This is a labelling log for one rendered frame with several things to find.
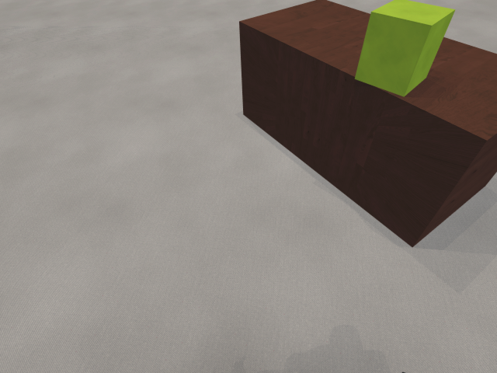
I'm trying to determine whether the pedestal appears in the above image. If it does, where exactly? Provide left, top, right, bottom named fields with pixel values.
left=239, top=0, right=497, bottom=247

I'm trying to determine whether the carton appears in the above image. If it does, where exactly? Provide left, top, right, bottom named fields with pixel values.
left=355, top=0, right=456, bottom=96

